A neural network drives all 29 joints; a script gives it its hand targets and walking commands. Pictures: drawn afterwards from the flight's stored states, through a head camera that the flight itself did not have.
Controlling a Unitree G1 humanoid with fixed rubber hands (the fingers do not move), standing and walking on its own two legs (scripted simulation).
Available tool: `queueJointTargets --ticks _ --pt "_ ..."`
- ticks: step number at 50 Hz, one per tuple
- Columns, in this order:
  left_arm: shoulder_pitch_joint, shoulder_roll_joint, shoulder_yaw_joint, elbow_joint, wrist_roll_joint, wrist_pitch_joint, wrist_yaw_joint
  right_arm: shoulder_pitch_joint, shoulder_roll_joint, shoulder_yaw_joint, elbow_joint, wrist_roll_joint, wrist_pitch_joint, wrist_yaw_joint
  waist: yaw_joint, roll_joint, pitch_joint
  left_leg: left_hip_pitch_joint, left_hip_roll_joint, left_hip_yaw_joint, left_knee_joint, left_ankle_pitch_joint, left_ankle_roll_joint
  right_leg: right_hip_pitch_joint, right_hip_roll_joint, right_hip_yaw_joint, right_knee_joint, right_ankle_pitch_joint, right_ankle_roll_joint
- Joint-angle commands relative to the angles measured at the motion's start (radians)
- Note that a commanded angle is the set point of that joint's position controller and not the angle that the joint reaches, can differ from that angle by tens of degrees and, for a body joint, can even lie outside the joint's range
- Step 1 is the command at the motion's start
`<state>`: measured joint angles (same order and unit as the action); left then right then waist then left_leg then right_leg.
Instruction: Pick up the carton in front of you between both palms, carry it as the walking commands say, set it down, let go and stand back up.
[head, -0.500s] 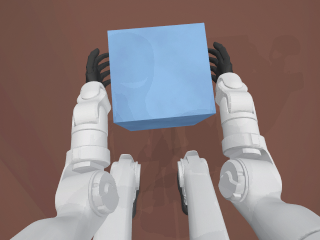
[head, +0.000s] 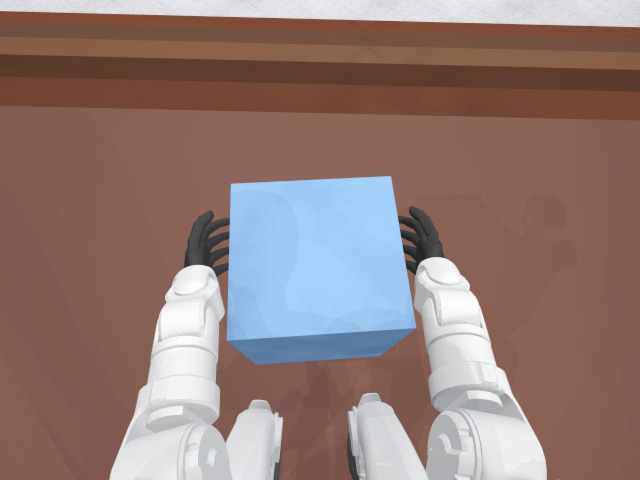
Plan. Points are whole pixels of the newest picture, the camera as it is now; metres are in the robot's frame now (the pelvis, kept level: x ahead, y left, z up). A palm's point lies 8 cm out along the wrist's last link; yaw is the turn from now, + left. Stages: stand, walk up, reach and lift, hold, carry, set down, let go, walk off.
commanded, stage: reach and lift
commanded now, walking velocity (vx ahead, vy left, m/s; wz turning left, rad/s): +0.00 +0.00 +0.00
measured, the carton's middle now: (315, 281) +0.38 +0.00 -0.10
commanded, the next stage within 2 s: hold in 1.56 s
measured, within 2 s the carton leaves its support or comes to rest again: neither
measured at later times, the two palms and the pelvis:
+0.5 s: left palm (150, 244) +0.34 +0.15 +0.12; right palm (470, 245) +0.33 -0.15 +0.12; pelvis +0.04 +0.01 +0.11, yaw +0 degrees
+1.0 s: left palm (141, 238) +0.33 +0.15 +0.14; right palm (481, 239) +0.33 -0.15 +0.14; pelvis +0.03 +0.00 +0.11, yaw +0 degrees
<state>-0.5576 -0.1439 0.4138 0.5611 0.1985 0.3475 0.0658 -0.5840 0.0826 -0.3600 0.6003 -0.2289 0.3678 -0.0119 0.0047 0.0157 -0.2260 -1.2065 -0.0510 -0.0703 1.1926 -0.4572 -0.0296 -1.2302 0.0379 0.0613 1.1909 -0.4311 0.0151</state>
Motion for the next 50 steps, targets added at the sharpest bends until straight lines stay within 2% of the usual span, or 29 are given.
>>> queueJointTargets --ticks 1,12,18,23,28,33,39,44,50 --pt "-0.52 -1.046 -0.615 0.057 -0.135 0.005 -0.26 -0.506 1.076 0.576 0.008 0.158 -0.017 0.23 -0.005 -0.025 -0.573 0.355 -0.106 0.033 -0.225 0.221 0.015 0.541 0.105 -0.012 -0.213 0.255 -0.012" --pt "-0.317 -1.036 -0.671 -0.004 -0.132 0.05 -0.276 -0.316 1.072 0.636 -0.08 0.162 0.025 0.233 -0.004 -0.024 -0.391 0.678 -0.075 -0.003 -0.471 0.367 0.023 0.815 0.083 0.017 -0.459 0.391 -0.018" --pt "-0.226 -1.025 -0.702 -0.06 -0.138 0.112 -0.287 -0.23 1.059 0.668 -0.15 0.178 0.085 0.238 -0.009 -0.021 -0.274 0.853 -0.061 -0.01 -0.609 0.445 0.024 0.97 0.067 0.016 -0.596 0.456 -0.013" --pt "-0.177 -1.028 -0.729 -0.12 -0.152 0.172 -0.296 -0.189 1.052 0.701 -0.224 0.195 0.151 0.246 -0.011 -0.012 -0.173 0.979 -0.048 -0.016 -0.713 0.46 0.025 1.074 0.059 0.013 -0.7 0.447 -0.01" --pt "-0.167 -0.993 -0.671 -0.116 -0.128 0.23 -0.306 -0.172 1.023 0.633 -0.213 0.169 0.21 0.256 -0.011 -0.003 -0.003 1.005 -0.037 -0.016 -0.798 0.348 0.028 1.104 0.056 0.008 -0.777 0.336 -0.015" --pt "-0.244 -0.986 -0.592 -0.073 -0.093 0.239 -0.321 -0.252 1.008 0.553 -0.165 0.128 0.22 0.273 -0.012 0.004 0.072 0.986 -0.03 -0.008 -0.821 0.214 0.036 1.092 0.053 -0.004 -0.793 0.211 -0.023" --pt "-0.34 -1.01 -0.62 -0.099 -0.112 0.227 -0.328 -0.346 1.035 0.585 -0.197 0.141 0.209 0.281 -0.013 -0.007 -0.013 1.02 -0.031 -0.002 -0.814 0.228 0.038 1.133 0.051 -0.009 -0.785 0.227 -0.022" --pt "-0.333 -0.994 -0.621 -0.102 -0.107 0.231 -0.328 -0.336 1.035 0.589 -0.2 0.14 0.214 0.277 -0.011 -0.016 -0.024 1.036 -0.035 0.002 -0.82 0.242 0.037 1.154 0.05 -0.008 -0.796 0.242 -0.016" --pt "-0.281 -0.973 -0.626 -0.132 -0.103 0.243 -0.325 -0.282 1.028 0.602 -0.233 0.144 0.228 0.266 -0.007 -0.019 -0.032 1.071 -0.043 0.005 -0.833 0.319 0.034 1.187 0.05 -0.003 -0.816 0.324 -0.008"
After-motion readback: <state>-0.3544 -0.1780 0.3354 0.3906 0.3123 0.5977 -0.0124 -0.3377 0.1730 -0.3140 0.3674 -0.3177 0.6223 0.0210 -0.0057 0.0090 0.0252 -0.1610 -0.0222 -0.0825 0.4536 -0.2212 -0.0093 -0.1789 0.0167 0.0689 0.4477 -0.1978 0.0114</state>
